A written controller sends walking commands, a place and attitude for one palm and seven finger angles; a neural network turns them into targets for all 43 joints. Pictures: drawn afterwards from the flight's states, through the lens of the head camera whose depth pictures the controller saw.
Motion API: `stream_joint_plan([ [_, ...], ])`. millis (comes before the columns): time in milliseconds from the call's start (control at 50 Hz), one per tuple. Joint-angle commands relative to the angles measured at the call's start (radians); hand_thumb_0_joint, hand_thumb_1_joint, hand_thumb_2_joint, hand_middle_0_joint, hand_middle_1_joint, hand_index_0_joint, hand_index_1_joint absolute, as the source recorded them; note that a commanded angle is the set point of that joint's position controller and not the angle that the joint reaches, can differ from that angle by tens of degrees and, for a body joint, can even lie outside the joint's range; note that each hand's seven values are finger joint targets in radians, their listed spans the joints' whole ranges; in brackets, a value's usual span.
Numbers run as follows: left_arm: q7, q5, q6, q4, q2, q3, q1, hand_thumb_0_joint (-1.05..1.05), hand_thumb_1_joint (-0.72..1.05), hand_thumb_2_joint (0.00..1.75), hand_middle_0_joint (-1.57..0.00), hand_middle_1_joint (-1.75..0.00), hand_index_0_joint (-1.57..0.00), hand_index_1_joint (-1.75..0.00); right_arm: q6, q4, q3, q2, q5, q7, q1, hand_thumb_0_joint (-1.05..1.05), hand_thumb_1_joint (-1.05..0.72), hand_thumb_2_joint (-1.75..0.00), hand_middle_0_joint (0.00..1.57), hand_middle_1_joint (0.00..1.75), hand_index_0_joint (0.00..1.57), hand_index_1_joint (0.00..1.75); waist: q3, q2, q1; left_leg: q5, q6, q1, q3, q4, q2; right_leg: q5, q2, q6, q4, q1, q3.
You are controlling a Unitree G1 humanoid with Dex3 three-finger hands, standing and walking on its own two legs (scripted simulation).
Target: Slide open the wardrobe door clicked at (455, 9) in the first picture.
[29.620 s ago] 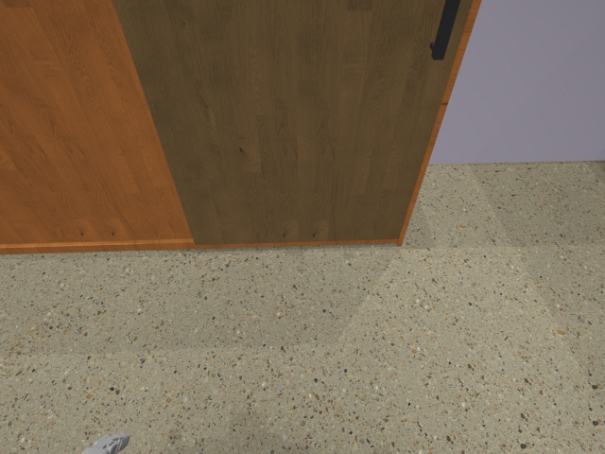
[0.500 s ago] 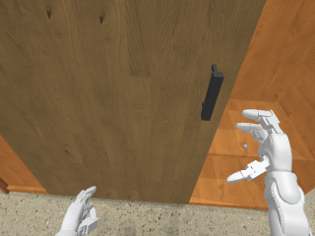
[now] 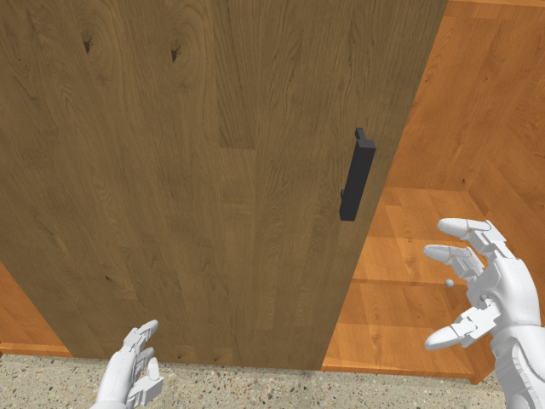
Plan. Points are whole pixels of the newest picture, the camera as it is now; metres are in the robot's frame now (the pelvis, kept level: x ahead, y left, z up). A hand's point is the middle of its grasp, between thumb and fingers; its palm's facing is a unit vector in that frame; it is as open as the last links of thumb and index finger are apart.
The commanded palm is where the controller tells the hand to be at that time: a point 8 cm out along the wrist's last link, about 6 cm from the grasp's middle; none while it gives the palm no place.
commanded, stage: draw the hand back to the body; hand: right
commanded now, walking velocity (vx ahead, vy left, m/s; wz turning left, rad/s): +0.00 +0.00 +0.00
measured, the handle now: (353, 174) +0.45 -0.13 +0.15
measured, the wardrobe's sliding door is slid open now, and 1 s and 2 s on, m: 0.56 0.56 0.56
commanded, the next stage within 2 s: step back with the hand held close in 1.20 s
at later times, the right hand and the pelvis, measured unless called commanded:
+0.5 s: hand (500, 302) +0.21 -0.26 +0.15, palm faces +0.39 +0.87 -0.29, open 12.0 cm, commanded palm +0.17 -0.30 +0.17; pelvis +0.00 -0.02 +0.01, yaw +0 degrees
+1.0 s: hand (535, 306) +0.20 -0.29 +0.16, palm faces +0.47 +0.82 -0.34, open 7.7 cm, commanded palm +0.16 -0.32 +0.18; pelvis +0.02 -0.02 +0.01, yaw +1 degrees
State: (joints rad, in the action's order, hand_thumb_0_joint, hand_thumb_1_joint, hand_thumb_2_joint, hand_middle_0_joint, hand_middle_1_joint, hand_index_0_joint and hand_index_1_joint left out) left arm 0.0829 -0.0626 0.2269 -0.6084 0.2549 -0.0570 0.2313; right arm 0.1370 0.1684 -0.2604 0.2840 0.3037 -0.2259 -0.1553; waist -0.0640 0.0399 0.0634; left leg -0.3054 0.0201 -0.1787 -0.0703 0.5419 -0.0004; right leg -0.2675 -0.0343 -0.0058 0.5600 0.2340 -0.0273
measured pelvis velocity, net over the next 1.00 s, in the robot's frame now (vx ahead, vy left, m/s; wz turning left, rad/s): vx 0.02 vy -0.02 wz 0.01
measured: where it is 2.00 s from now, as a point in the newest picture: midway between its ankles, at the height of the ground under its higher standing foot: outside the picture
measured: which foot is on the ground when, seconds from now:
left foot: down 0.00-1.00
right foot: down 0.00-1.00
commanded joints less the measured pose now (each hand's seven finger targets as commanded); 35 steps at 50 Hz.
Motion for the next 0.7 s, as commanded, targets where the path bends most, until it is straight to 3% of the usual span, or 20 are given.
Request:
stream_joint_plan([
  [0,0.017,0.004,0.070,0.169,0.101,0.034,-0.158,0.00,0.90,0.90,-0.20,-0.30,-0.20,-0.30,-0.068,0.283,-0.079,0.184,0.018,0.004,0.254,0.00,0.55,-0.20,0.25,1.15,0.25,1.15,-0.067,0.021,-0.007,0.136,-0.012,-0.081,0.025,-0.118,0.009,0.105,0.034,0.040,-0.078,-0.088,0.027],
  [100,0.028,0.005,0.082,0.152,0.104,0.030,-0.160,0.00,0.90,0.90,-0.20,-0.30,-0.20,-0.30,-0.072,0.256,-0.128,0.219,0.032,-0.010,0.219,0.00,0.37,-0.29,0.24,1.04,0.24,1.04,-0.053,0.009,0.001,0.117,-0.011,-0.068,0.025,-0.133,0.008,0.093,0.035,0.041,-0.088,-0.084,0.034],
  [120,0.022,0.044,0.071,0.142,0.091,0.035,-0.200,0.00,0.90,0.90,-0.20,-0.30,-0.20,-0.30,-0.152,0.349,-0.132,0.300,-0.114,0.134,0.243,0.00,0.33,-0.31,0.24,1.02,0.24,1.02,0.054,0.012,0.019,0.072,-0.012,-0.103,0.065,-0.218,-0.008,0.065,0.040,0.039,-0.105,-0.054,0.031],
  [140,0.019,0.053,0.066,0.125,0.084,0.034,-0.190,0.00,0.90,0.90,-0.20,-0.30,-0.20,-0.30,-0.173,0.267,-0.085,0.208,-0.126,0.187,0.152,0.00,0.30,-0.32,0.24,1.00,0.24,1.00,0.084,-0.001,0.000,0.038,-0.010,-0.113,0.057,-0.222,-0.018,0.037,0.034,0.037,-0.107,-0.062,0.028],
  [160,0.013,0.055,0.055,0.118,0.090,0.041,-0.187,0.00,0.90,0.90,-0.20,-0.30,-0.20,-0.30,-0.193,0.276,-0.070,0.202,-0.148,0.220,0.115,0.00,0.26,-0.34,0.24,0.98,0.24,0.98,0.077,-0.040,0.008,0.027,-0.010,-0.101,0.055,-0.239,-0.014,0.033,0.030,0.039,-0.116,-0.076,0.027],
  [240,0.009,0.061,0.021,0.115,0.081,0.043,-0.182,0.00,0.90,0.90,-0.20,-0.30,-0.20,-0.30,-0.249,0.298,-0.051,0.190,-0.192,0.284,0.065,0.00,0.12,-0.41,0.24,0.89,0.24,0.89,0.018,0.034,0.002,0.037,-0.009,-0.038,0.052,-0.223,-0.019,0.030,0.023,0.039,-0.158,-0.129,0.018],
  [300,0.014,0.065,0.010,0.111,0.085,0.049,-0.189,0.00,0.90,0.90,-0.20,-0.30,-0.20,-0.30,-0.271,0.318,-0.068,0.211,-0.207,0.309,0.065,0.00,0.01,-0.46,0.23,0.83,0.23,0.83,-0.003,0.000,0.002,0.030,-0.011,-0.009,0.053,-0.241,-0.017,0.033,0.022,0.042,-0.180,-0.149,0.020],
  [400,0.016,0.073,-0.001,0.101,0.084,0.054,-0.194,0.00,0.90,0.90,-0.20,-0.30,-0.20,-0.30,-0.289,0.362,-0.088,0.220,-0.226,0.328,0.017,0.00,-0.17,-0.55,0.22,0.73,0.22,0.73,-0.018,0.032,0.008,0.115,-0.006,0.035,0.044,-0.237,-0.012,0.108,0.021,0.040,-0.197,-0.182,0.021],
  [460,0.012,0.075,-0.008,0.098,0.087,0.059,-0.196,0.00,0.90,0.90,-0.20,-0.30,-0.20,-0.30,-0.289,0.355,-0.111,0.227,-0.227,0.329,-0.043,0.00,-0.28,-0.60,0.22,0.66,0.22,0.66,0.007,0.000,0.015,0.145,-0.005,0.049,0.039,-0.239,-0.005,0.139,0.018,0.037,-0.209,-0.174,0.026],
  [480,0.009,0.074,-0.011,0.101,0.084,0.058,-0.193,0.00,0.90,0.90,-0.20,-0.30,-0.20,-0.30,-0.292,0.375,-0.104,0.216,-0.229,0.328,-0.045,0.00,-0.32,-0.62,0.22,0.64,0.22,0.64,-0.003,0.037,0.014,0.160,-0.004,0.057,0.040,-0.232,-0.007,0.153,0.018,0.035,-0.211,-0.183,0.023],
  [680,-0.005,0.075,-0.045,0.116,0.083,0.068,-0.180,0.00,0.90,0.90,-0.20,-0.30,-0.20,-0.30,-0.277,0.394,-0.159,0.226,-0.224,0.324,-0.173,0.00,-0.68,-0.80,0.21,0.43,0.21,0.43,0.033,0.005,0.020,0.214,-0.003,0.071,0.031,-0.224,0.003,0.214,0.008,0.025,-0.219,-0.165,0.023],
])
